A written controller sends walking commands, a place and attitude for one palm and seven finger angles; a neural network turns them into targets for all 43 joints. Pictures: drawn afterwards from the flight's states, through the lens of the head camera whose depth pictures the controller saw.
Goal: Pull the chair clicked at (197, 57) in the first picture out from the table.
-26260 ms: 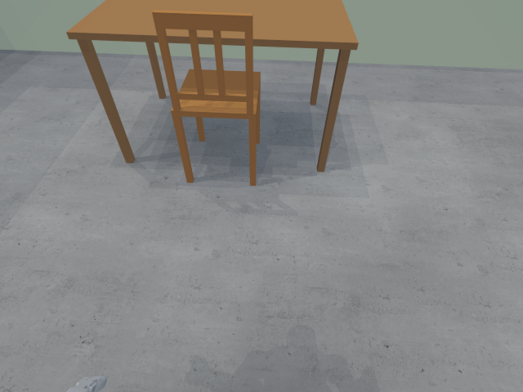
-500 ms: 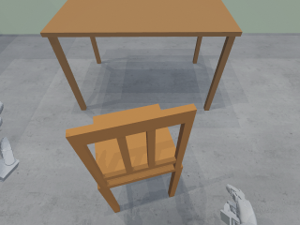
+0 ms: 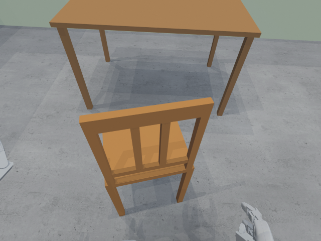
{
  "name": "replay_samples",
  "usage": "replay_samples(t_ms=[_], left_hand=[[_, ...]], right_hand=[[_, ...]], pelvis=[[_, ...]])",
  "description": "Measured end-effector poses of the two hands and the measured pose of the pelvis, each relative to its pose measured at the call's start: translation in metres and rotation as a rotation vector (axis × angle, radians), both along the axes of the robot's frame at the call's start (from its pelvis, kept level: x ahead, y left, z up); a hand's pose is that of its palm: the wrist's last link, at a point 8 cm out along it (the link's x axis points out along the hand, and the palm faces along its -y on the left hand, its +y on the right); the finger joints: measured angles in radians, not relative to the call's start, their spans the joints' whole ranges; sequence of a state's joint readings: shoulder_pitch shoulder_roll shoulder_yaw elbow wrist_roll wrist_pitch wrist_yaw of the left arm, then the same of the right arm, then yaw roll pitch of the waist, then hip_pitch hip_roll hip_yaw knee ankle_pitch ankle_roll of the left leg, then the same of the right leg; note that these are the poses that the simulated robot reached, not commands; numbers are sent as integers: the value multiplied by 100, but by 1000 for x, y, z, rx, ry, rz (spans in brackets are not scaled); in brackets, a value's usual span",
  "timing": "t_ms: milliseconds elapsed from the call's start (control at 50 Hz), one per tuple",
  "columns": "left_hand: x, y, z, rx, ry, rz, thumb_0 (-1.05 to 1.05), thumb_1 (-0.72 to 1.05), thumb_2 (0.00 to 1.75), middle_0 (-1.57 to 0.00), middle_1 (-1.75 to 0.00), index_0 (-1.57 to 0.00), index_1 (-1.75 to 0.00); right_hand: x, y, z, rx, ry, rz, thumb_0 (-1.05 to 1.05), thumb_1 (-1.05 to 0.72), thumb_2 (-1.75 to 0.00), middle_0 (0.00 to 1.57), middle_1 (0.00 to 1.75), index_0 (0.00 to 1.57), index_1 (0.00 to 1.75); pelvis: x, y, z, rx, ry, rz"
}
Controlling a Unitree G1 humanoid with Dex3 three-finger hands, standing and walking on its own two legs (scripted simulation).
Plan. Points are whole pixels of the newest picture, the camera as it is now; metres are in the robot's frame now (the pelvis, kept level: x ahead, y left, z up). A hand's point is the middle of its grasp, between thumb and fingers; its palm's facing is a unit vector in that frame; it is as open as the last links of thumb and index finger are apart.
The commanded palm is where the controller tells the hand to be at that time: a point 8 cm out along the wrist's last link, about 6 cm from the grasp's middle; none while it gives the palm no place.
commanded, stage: step back with the hand held close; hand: left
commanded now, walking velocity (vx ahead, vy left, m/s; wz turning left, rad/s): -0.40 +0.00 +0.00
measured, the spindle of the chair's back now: (137, 149) +0.40 +0.11 -0.08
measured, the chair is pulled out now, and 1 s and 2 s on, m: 0.65 0.65 0.65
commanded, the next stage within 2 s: stop stepping back and stand still in 0.62 s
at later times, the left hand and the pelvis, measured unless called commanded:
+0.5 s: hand (6, 181) +0.17 +0.25 +0.19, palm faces +0.42 -0.79 -0.45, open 7.4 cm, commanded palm +0.11 +0.28 +0.19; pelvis -0.04 -0.01 +0.02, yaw -2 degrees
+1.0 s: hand out of the picture +0.03 +0.21 +0.16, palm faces +0.43 -0.80 -0.42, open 7.4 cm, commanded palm -0.02 +0.24 +0.19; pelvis -0.16 -0.06 +0.01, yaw +0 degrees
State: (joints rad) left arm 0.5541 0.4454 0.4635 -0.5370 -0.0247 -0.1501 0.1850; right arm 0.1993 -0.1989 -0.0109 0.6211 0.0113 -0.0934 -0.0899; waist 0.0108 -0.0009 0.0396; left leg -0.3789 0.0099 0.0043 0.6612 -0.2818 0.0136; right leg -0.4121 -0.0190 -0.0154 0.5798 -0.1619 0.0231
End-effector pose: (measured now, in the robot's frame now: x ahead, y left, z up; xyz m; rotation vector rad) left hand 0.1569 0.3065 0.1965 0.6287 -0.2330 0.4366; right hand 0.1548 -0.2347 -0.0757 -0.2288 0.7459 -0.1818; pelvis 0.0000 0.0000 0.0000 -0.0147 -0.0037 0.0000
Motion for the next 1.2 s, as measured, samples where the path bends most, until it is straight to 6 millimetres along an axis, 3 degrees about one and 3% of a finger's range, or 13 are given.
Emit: replay_samples(t_ms=[180,300,380,480,600,680,740,800,880,980,1080,1200], left_hand=[[-11,-18,-3,-68,-53,-15,1,89,90,-21,-31,-21,-31],[-19,0,-7,-25,-5,-33,1,89,90,-21,-31,-21,-31],[-26,6,1,-32,5,-13,1,89,90,-21,-31,-21,-31],[-31,-15,12,-52,-55,-68,2,89,90,-21,-30,-21,-30],[-35,-57,9,-2,-5,-175,1,89,90,-21,-30,-21,-30],[-61,-85,17,58,65,-244,1,89,90,-21,-30,-21,-30],[-89,-92,26,83,82,-249,1,89,90,-22,-31,-22,-31],[-111,-80,20,73,119,-161,1,88,90,-22,-31,-22,-31],[-133,-55,-5,4,127,-33,1,88,90,-22,-31,-22,-31],[-165,-57,-22,-150,71,9,1,89,90,-21,-31,-21,-31],[-193,-68,-3,-111,-38,-35,2,89,90,-21,-31,-21,-31],[-217,-54,16,-46,-101,27,1,89,90,-21,-31,-21,-31]], right_hand=[[3,-1,-4,3,19,62,1,-90,-90,20,30,21,30],[-6,-1,9,-39,32,29,1,-90,-90,20,30,21,30],[-14,5,18,-29,10,29,1,-90,-90,20,30,21,30],[-25,5,19,-3,-6,61,1,-90,-90,20,30,21,30],[-46,-13,7,48,-44,65,1,-90,-90,20,30,21,30],[-76,-36,-1,75,-14,36,1,-90,-90,20,30,21,30],[-102,-57,4,60,35,-26,1,-90,-90,20,30,21,30],[-122,-73,12,25,49,-74,1,-90,-90,20,30,21,30],[-138,-86,14,-26,4,-88,2,-90,-90,20,30,21,30],[-162,-81,27,-46,-22,-55,2,-91,-90,19,30,20,30],[-178,-65,29,-18,-70,2,1,-90,-90,19,30,20,30],[-197,-48,16,42,-43,44,1,-90,-90,20,30,21,30]], pelvis=[[-11,-7,0,-1,21,21],[-22,0,4,-12,41,27],[-25,-2,12,-41,61,20],[-39,-10,16,-34,71,-30],[-76,-34,8,-9,69,-56],[-99,-49,10,-58,48,-33],[-107,-55,16,-7,58,-42],[-115,-58,20,27,67,-51],[-132,-56,11,-2,46,-7],[-156,-56,13,18,-12,-4],[-175,-57,12,-6,-37,21],[-194,-58,13,-20,-35,38]])
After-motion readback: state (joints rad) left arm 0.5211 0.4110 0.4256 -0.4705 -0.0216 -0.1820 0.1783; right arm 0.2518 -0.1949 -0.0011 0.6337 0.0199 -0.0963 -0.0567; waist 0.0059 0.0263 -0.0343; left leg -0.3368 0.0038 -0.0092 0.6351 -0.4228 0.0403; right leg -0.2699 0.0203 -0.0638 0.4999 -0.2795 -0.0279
